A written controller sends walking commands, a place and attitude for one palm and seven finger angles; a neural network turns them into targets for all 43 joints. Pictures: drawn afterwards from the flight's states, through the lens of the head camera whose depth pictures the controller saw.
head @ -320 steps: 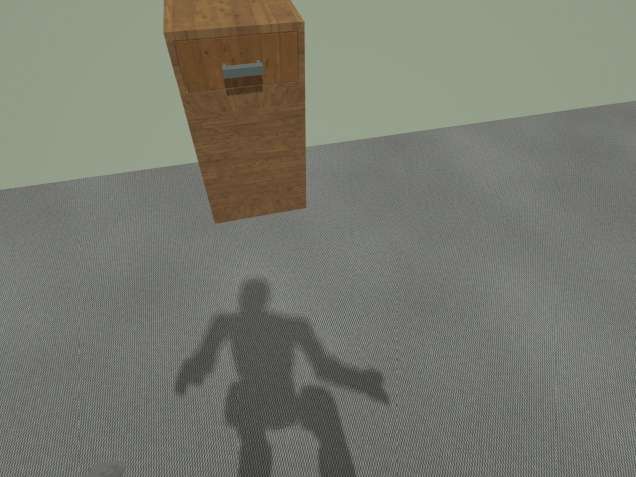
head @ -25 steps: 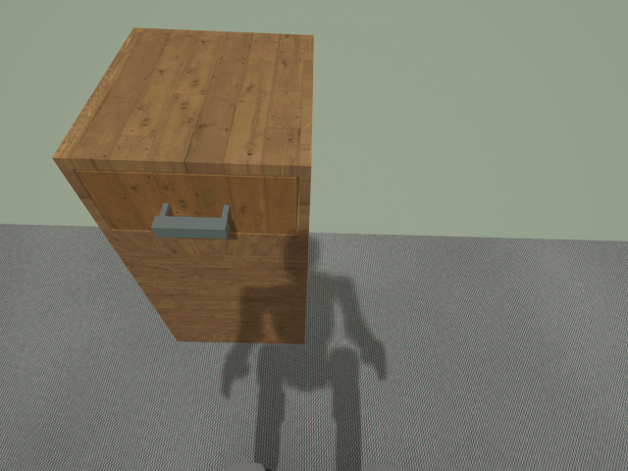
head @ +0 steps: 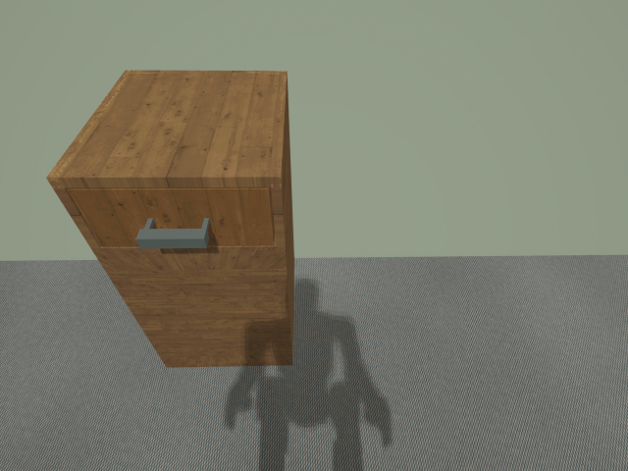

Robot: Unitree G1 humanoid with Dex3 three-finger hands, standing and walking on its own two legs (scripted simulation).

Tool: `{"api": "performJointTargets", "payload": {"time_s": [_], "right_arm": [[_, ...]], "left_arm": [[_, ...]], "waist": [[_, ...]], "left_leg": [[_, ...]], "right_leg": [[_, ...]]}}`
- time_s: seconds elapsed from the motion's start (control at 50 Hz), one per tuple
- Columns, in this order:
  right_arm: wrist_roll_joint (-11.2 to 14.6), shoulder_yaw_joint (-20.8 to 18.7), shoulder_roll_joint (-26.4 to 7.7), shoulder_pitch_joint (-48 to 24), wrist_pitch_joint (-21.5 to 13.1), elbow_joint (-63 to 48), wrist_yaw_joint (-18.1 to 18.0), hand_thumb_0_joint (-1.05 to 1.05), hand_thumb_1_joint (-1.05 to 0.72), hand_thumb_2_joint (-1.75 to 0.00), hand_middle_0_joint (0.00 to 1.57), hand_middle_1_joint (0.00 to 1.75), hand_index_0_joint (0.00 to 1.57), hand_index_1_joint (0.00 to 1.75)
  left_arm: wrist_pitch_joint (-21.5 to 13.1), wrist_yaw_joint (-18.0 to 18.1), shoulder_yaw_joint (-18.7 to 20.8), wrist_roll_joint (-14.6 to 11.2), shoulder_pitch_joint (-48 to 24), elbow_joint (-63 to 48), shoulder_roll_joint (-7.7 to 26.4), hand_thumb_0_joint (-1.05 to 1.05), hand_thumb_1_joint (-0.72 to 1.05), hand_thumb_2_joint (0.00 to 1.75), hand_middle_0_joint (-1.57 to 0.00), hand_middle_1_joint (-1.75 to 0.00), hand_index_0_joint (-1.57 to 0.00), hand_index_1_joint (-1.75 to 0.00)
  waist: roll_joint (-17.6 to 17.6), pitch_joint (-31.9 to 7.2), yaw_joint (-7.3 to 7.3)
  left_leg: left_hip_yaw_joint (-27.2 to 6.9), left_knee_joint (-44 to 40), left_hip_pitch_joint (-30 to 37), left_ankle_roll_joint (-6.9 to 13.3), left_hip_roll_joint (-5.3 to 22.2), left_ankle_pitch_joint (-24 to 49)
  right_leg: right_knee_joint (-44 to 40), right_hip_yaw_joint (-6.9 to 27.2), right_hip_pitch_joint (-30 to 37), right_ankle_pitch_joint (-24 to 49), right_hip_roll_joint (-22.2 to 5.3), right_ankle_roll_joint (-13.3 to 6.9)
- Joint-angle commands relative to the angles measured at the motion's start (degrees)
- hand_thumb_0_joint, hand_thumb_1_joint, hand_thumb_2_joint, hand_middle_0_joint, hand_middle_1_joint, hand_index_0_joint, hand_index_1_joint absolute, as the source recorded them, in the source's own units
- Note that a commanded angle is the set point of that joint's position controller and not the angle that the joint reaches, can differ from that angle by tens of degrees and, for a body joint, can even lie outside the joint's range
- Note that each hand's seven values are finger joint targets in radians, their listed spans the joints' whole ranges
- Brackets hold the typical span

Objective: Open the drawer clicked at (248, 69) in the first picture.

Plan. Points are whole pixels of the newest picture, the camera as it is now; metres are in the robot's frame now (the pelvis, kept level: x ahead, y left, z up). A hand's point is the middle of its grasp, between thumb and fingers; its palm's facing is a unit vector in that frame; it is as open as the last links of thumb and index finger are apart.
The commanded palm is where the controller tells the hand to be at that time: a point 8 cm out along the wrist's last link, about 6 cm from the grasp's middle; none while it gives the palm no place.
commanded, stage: come to a stop and stand still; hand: left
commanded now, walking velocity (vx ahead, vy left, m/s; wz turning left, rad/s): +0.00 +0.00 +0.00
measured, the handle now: (175, 230) +0.55 +0.30 -0.07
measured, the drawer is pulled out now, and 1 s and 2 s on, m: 0.00 0.00 0.00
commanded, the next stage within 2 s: look again from close up in 0.86 s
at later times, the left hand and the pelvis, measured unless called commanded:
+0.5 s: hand out of the picture +0.00 +0.14 -0.17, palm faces +0.03 -0.99 -0.14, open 7.4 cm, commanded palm none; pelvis +0.03 -0.01 +0.01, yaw +0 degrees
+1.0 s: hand out of the picture +0.03 +0.15 -0.17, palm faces +0.02 -0.98 -0.17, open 7.4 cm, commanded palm none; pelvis +0.05 -0.01 +0.01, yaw -1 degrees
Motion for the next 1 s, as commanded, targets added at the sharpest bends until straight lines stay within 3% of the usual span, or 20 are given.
{"api": "performJointTargets", "payload": {"time_s": [0.0, 0.04, 0.08, 0.12, 0.28, 0.56, 0.98], "right_arm": [[0.3, -0.8, -3.2, 2.4, -1.5, -2.3, -0.2, 0.0, -0.9, -0.9, 0.2, 0.3, 0.2, 0.3], [0.4, -0.4, -3.0, 4.1, -2.0, -0.7, -0.3, 0.0, -0.9, -0.9, 0.2, 0.3, 0.2, 0.3], [0.5, -0.4, -3.5, 4.1, -2.2, 0.2, -0.5, 0.0, -0.9, -0.9, 0.2, 0.3, 0.2, 0.3], [0.5, -0.3, -3.7, 3.5, -2.2, 0.8, -0.5, 0.0, -0.9, -0.9, 0.2, 0.3, 0.2, 0.3], [0.8, 0.4, -2.6, 4.6, -3.2, 4.1, -0.9, 0.0, -0.9, -0.9, 0.2, 0.3, 0.2, 0.3], [1.0, 0.5, -2.3, 2.9, -3.7, 6.2, -1.4, 0.0, -0.9, -0.9, 0.2, 0.3, 0.2, 0.3], [1.1, 0.9, -3.4, 1.5, -3.5, 6.8, -1.6, 0.0, -0.9, -0.9, 0.2, 0.3, 0.2, 0.3]], "left_arm": [[-1.8, 0.5, 1.4, -0.4, 0.3, -2.1, 7.0, 0.0, 0.9, 0.9, -0.2, -0.3, -0.2, -0.3], [-2.1, 0.5, 1.0, -0.6, 0.7, -1.3, 5.9, 0.0, 0.9, 0.9, -0.2, -0.3, -0.2, -0.3], [-2.0, 0.5, 0.8, -0.5, 2.2, -0.2, 5.3, 0.0, 0.9, 0.9, -0.2, -0.3, -0.2, -0.3], [-1.9, 0.5, 0.8, -0.5, 4.2, 1.0, 4.7, 0.0, 0.9, 0.9, -0.2, -0.3, -0.2, -0.3], [-2.6, 0.8, 0.2, -0.6, 7.2, 4.8, 3.0, 0.0, 0.9, 0.9, -0.2, -0.3, -0.2, -0.3], [-2.8, 1.2, -0.1, -0.5, 8.9, 7.5, 1.4, 0.0, 0.9, 0.9, -0.2, -0.3, -0.2, -0.3], [-2.5, 1.3, -0.2, -0.5, 8.5, 7.8, 2.6, 0.0, 0.9, 0.9, -0.2, -0.3, -0.2, -0.3]], "waist": [[-6.5, 3.8, -1.76], [-3.2, 3.3, -1.81], [-1.5, 4.4, -1.01], [0.1, 6.3, -0.14], [0.2, 3.9, 0.44], [-0.6, 3.1, 0.71], [-0.7, 3.2, 0.88]], "left_leg": [[-3.6, -1.9, 5.8, -0.4, 1.3, -3.2], [-4.5, -4.8, 8.4, -0.2, 2.4, -1.4], [-6.2, -7.9, 5.9, 0.1, 3.8, -4.2], [-7.0, -9.5, 3.4, 0.2, 4.1, -6.7], [-6.8, -10.2, 4.9, 0.4, 4.7, 0.6], [-5.9, -10.1, 8.9, 0.8, 5.3, 8.0], [-5.4, -10.5, 11.5, 0.9, 5.4, 12.3]], "right_leg": [[-19.5, 13.0, -10.6, -12.8, -10.1, -4.3], [-17.1, 9.9, -10.3, -8.0, -8.0, -3.4], [-15.6, 7.9, -8.1, -7.3, -6.2, -2.5], [-15.8, 8.1, -7.5, -8.6, -5.7, -2.2], [-14.0, 6.7, -1.9, 2.2, -5.6, -1.9], [-13.4, 5.8, 0.4, 10.0, -5.8, -1.1], [-14.3, 5.5, 3.0, 14.2, -6.0, -0.5]]}}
